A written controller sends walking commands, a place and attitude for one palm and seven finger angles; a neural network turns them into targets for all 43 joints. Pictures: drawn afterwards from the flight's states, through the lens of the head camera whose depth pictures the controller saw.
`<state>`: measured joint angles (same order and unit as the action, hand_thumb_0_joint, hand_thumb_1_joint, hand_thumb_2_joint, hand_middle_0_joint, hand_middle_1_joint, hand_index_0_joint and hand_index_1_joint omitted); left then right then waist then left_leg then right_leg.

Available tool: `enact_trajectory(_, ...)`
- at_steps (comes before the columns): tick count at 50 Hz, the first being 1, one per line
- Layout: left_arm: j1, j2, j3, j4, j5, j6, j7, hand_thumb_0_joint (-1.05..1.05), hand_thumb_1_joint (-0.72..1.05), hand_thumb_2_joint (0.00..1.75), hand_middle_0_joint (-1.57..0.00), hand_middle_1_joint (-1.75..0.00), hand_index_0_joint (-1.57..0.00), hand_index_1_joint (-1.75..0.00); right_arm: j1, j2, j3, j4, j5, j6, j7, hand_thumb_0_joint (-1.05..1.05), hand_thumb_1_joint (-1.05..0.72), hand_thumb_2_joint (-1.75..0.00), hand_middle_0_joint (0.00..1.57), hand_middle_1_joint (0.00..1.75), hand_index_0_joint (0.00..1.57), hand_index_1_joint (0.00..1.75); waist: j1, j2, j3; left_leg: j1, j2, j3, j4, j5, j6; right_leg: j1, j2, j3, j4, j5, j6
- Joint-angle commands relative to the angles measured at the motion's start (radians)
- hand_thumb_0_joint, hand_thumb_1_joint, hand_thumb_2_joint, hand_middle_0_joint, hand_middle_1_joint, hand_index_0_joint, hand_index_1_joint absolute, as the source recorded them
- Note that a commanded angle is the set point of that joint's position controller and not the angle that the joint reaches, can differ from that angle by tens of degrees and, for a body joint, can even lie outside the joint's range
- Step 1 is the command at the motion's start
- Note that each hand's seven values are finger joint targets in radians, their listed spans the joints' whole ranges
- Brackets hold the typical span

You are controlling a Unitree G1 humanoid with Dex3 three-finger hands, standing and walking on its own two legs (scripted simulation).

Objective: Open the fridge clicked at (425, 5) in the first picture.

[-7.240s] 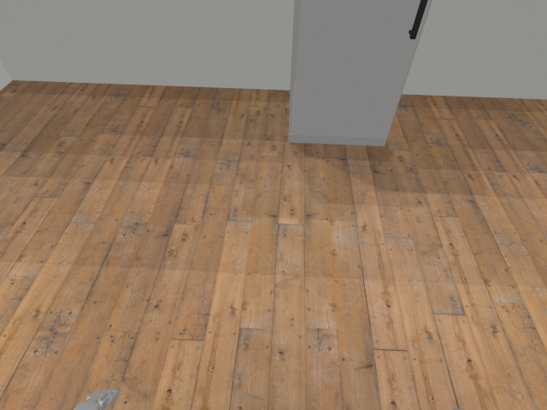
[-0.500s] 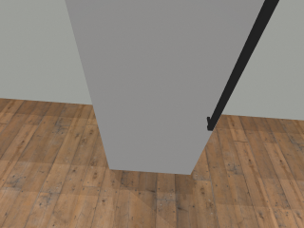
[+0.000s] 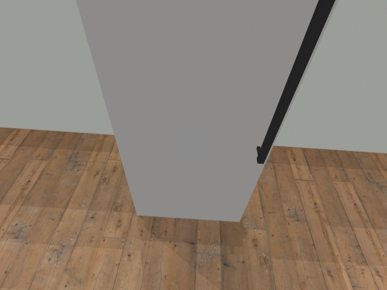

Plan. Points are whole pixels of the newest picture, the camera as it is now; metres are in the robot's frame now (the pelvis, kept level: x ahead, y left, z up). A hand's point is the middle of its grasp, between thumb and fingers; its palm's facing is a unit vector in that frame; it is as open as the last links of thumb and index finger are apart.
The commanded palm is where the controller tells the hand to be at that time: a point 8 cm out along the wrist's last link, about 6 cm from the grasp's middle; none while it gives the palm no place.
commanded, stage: come to a stop and stand still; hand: right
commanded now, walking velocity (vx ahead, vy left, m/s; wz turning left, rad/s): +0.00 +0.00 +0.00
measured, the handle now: (284, 93) +0.56 -0.19 +0.14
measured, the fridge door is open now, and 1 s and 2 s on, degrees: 0 0 0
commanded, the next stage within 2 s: look again from close up in 0.24 s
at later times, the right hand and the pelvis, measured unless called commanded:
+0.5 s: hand out of the picture +0.03 -0.18 -0.17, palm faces +0.01 +0.98 -0.21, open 7.3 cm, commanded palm none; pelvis +0.01 +0.00 +0.00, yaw +1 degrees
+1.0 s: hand out of the picture +0.04 -0.17 -0.17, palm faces +0.02 +0.98 -0.22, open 7.3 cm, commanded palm none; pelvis +0.02 +0.01 +0.00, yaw +0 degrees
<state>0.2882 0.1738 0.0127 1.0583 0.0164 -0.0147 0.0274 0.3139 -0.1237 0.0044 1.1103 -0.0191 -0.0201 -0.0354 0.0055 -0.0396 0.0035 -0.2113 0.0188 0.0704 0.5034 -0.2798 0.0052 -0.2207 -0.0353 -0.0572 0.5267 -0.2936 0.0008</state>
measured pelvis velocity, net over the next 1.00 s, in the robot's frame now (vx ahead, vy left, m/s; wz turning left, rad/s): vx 0.02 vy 0.01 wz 0.00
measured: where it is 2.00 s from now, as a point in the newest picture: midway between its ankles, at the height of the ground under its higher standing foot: outside the picture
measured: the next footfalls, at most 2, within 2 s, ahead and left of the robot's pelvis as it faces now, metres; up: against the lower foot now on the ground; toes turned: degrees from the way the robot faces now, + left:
left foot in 1.80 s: +0.16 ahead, +0.05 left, +0.00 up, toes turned -1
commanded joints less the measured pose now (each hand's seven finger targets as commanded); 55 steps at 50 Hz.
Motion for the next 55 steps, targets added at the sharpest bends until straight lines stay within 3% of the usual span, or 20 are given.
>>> enact_trajectory(1,0.058,0.077,-0.006,-0.04,0.0,-0.022,-0.001,0.0,0.9,0.9,-0.2,-0.3,-0.2,-0.3,0.028,-0.106,-0.012,-0.048,0.004,-0.009,-0.002,0.0,-0.9,-0.9,0.2,0.3,0.2,0.3,-0.007,0.043,0.089,-0.019,0.062,-0.089,-0.079,0.027,0.034,-0.063,-0.084,0.109,-0.171,0.082,-0.041)
enact_trajectory(5,0.062,0.084,-0.011,-0.029,0.0,-0.023,-0.001,0.0,0.9,0.9,-0.2,-0.3,-0.2,-0.3,0.022,-0.12,-0.012,-0.053,0.004,-0.002,0.0,0.0,-0.9,-0.9,0.2,0.3,0.2,0.3,-0.015,0.039,0.112,-0.011,0.066,-0.086,-0.078,0.02,0.029,-0.081,-0.08,0.113,-0.2,0.049,-0.044)
enact_trajectory(13,0.073,0.08,-0.011,0.0,-0.001,-0.027,-0.001,0.0,0.9,0.9,-0.2,-0.3,-0.2,-0.3,0.011,-0.141,-0.016,-0.059,0.006,-0.005,-0.001,0.0,-0.9,-0.9,0.2,0.3,0.2,0.3,-0.016,0.054,0.046,0.022,0.083,-0.087,-0.071,0.112,0.028,-0.012,-0.074,0.086,-0.171,0.159,-0.043)
enact_trajectory(22,0.061,0.075,-0.01,0.021,-0.003,-0.026,0.004,0.0,0.9,0.9,-0.2,-0.3,-0.2,-0.3,0.005,-0.143,-0.019,-0.045,0.006,-0.004,-0.001,0.0,-0.9,-0.9,0.2,0.3,0.2,0.3,-0.012,0.031,0.041,0.023,0.091,-0.094,-0.072,0.178,0.03,0.018,-0.07,0.07,-0.153,0.213,-0.037)
enact_trajectory(23,0.059,0.072,-0.009,0.023,-0.003,-0.025,0.005,0.0,0.9,0.9,-0.2,-0.3,-0.2,-0.3,0.007,-0.145,-0.02,-0.044,0.004,-0.006,-0.002,0.0,-0.9,-0.9,0.2,0.3,0.2,0.3,-0.012,0.051,0.039,0.028,0.091,-0.092,-0.072,0.202,0.03,0.024,-0.072,0.069,-0.146,0.228,-0.037)
enact_trajectory(30,0.039,0.086,-0.005,0.027,-0.004,-0.024,0.008,0.0,0.9,0.9,-0.2,-0.3,-0.2,-0.3,0.005,-0.157,-0.022,-0.037,0.004,-0.01,-0.002,0.0,-0.9,-0.9,0.2,0.3,0.2,0.3,-0.009,0.046,0.022,0.037,0.1,-0.094,-0.073,0.279,0.032,0.056,-0.073,0.061,-0.13,0.278,-0.031)
enact_trajectory(36,0.014,0.092,-0.005,0.03,-0.003,-0.02,0.008,0.0,0.9,0.9,-0.2,-0.3,-0.2,-0.3,-0.001,-0.16,-0.021,-0.034,0.004,-0.008,-0.001,0.0,-0.9,-0.9,0.2,0.3,0.2,0.3,-0.009,0.038,0.048,0.024,0.1,-0.101,-0.09,0.263,0.033,0.056,-0.073,0.06,-0.142,0.248,-0.028)
enact_trajectory(47,-0.011,0.111,-0.002,0.026,-0.002,-0.021,0.008,0.0,0.9,0.9,-0.2,-0.3,-0.2,-0.3,-0.014,-0.181,-0.027,-0.043,0.005,-0.012,0.002,0.0,-0.9,-0.9,0.2,0.3,0.2,0.3,-0.012,0.048,0.01,0.051,0.104,-0.103,-0.098,0.298,0.036,0.076,-0.077,0.062,-0.142,0.272,-0.025)
enact_trajectory(55,-0.013,0.117,-0.004,0.031,-0.002,-0.02,0.007,0.0,0.9,0.9,-0.2,-0.3,-0.2,-0.3,-0.028,-0.19,-0.031,-0.047,0.004,-0.011,0.003,0.0,-0.9,-0.9,0.2,0.3,0.2,0.3,-0.013,0.054,0.026,0.053,0.102,-0.104,-0.108,0.276,0.039,0.063,-0.079,0.063,-0.155,0.252,-0.023)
